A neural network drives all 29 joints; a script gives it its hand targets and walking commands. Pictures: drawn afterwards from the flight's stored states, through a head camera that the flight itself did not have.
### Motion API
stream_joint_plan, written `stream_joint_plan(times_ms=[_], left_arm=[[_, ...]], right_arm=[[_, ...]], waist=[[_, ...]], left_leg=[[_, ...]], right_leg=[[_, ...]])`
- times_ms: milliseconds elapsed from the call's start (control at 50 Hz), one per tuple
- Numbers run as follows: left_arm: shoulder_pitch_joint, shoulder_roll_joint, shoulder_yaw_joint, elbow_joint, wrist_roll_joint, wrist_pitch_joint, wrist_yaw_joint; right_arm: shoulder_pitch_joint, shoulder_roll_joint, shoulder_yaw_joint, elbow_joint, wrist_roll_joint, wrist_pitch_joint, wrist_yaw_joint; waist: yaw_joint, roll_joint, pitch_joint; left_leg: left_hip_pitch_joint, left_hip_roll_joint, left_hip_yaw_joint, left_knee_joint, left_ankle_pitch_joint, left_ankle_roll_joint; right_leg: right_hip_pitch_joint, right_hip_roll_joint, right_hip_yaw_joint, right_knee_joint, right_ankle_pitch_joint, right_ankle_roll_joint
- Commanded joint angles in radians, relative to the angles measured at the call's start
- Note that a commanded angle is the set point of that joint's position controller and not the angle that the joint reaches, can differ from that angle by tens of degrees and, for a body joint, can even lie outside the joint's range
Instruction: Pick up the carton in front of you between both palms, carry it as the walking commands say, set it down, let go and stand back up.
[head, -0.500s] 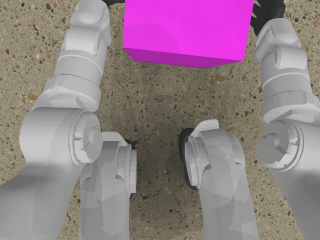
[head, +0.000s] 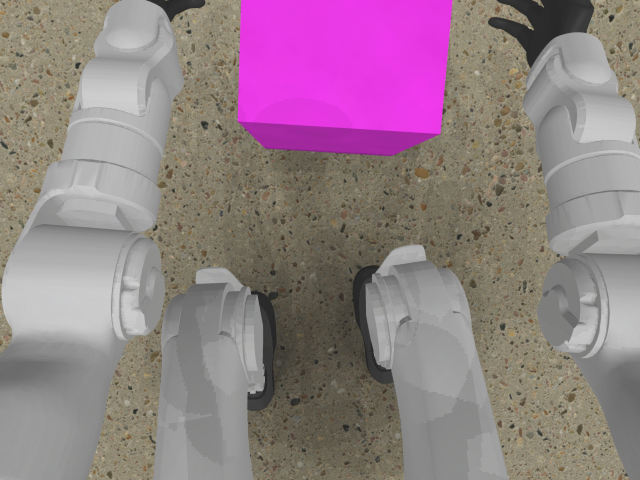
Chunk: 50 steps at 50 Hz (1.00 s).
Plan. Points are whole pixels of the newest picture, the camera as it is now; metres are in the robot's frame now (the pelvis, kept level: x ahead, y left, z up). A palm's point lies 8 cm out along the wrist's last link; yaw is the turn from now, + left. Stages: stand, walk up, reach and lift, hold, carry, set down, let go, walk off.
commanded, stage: set down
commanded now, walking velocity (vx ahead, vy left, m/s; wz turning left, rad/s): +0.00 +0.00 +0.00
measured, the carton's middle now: (337, 65) +0.56 -0.07 -0.28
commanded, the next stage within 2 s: let go in 0.76 s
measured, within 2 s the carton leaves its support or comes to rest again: neither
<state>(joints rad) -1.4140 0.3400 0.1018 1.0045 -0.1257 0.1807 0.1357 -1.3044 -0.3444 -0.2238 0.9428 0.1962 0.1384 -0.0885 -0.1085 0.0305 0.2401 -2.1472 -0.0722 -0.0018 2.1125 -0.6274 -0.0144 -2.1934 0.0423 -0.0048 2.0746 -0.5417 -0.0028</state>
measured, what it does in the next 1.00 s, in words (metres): rises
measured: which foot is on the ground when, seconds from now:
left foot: down 0.00-1.00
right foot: down 0.00-1.00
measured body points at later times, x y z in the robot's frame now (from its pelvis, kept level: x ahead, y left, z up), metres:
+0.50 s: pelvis +0.02 +0.00 +0.13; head +0.34 -0.02 +0.44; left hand +0.59 +0.12 +0.02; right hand +0.53 -0.27 +0.03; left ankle +0.10 +0.11 -0.37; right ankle +0.12 -0.11 -0.37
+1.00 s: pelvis +0.05 -0.01 +0.27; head +0.34 -0.02 +0.62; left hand +0.54 +0.14 +0.15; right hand +0.49 -0.27 +0.15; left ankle +0.10 +0.11 -0.37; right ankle +0.12 -0.11 -0.37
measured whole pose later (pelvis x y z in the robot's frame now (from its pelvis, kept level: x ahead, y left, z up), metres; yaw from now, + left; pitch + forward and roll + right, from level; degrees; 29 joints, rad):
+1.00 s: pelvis +0.05 -0.01 +0.27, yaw +0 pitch +42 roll +1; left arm -0.89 0.16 0.25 0.75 0.11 0.18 0.09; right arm -0.82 -0.25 -0.32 0.76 -0.07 0.13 0.09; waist -0.06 0.03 -0.08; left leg -1.42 -0.07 -0.05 1.03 -0.35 -0.01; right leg -1.46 0.04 0.03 1.02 -0.30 -0.01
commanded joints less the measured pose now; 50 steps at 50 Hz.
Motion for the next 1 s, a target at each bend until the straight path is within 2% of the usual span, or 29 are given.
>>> stream_joint_plan(times_ms=[0, 140, 220, 320, 440, 580, 760, 860, 980], left_arm=[[-0.231, 0.107, 0.064, -0.057, 0.036, -0.017, -0.013], [-0.213, 0.077, 0.076, -0.054, 0.063, -0.027, -0.034], [-0.204, 0.071, 0.068, -0.116, 0.069, -0.011, -0.033], [-0.181, 0.065, 0.065, -0.211, 0.076, 0.02, -0.03], [-0.123, 0.057, 0.079, -0.25, 0.087, 0.038, -0.036], [-0.047, 0.032, 0.105, -0.223, 0.109, 0.022, -0.057], [0.018, 0.001, 0.136, -0.195, 0.152, -0.007, -0.078], [0.179, -0.055, 0.16, -0.242, 0.213, -0.009, -0.061], [0.482, -0.13, 0.14, -0.423, 0.242, -0.028, -0.032]], right_arm=[[-0.211, -0.094, -0.037, -0.091, -0.04, -0.007, 0.003], [-0.167, -0.088, -0.088, -0.096, -0.093, -0.012, 0.022], [-0.139, -0.108, -0.105, -0.141, -0.096, 0.0, 0.033], [-0.107, -0.127, -0.11, -0.213, -0.085, 0.027, 0.053], [-0.06, -0.117, -0.109, -0.239, -0.083, 0.042, 0.076], [-0.009, -0.092, -0.13, -0.22, -0.119, 0.024, 0.097], [0.05, -0.057, -0.159, -0.187, -0.172, -0.01, 0.119], [0.186, -0.053, -0.154, -0.212, -0.232, -0.019, 0.147], [0.457, -0.054, -0.099, -0.331, -0.283, -0.036, 0.187]], waist=[[-0.012, -0.024, -1.153], [-0.04, 0.012, -1.204], [-0.051, 0.049, -1.307], [-0.05, 0.076, -1.405], [-0.035, 0.061, -1.406], [-0.029, 0.033, -1.347], [-0.02, 0.039, -1.27], [-0.003, 0.033, -1.323], [0.002, -0.013, -1.273]], left_leg=[[0.366, -0.025, 0.061, -0.245, 0.174, 0.02], [0.446, -0.027, 0.045, -0.362, 0.214, 0.009], [0.563, -0.033, 0.047, -0.427, 0.261, -0.001], [0.703, -0.039, 0.048, -0.514, 0.326, -0.006], [0.786, -0.039, 0.039, -0.63, 0.381, -0.006], [0.851, -0.031, 0.02, -0.778, 0.436, -0.011], [0.983, -0.014, 0.001, -0.971, 0.485, -0.021], [1.121, -0.011, -0.001, -1.071, 0.554, -0.029], [1.224, -0.009, -0.009, -1.197, 0.609, -0.033]], right_leg=[[0.724, 0.003, -0.031, -0.245, 0.337, 0.043], [0.715, 0.006, -0.044, -0.356, 0.355, 0.044], [0.758, 0.011, -0.059, -0.42, 0.392, 0.04], [0.832, 0.021, -0.068, -0.504, 0.449, 0.04], [0.915, 0.028, -0.06, -0.617, 0.503, 0.045], [0.999, 0.024, -0.049, -0.756, 0.548, 0.049], [1.103, 0.013, -0.036, -0.942, 0.569, 0.042], [1.251, 0.012, -0.032, -1.029, 0.624, 0.033], [1.489, 0.01, -0.007, -1.136, 0.706, 0.012]])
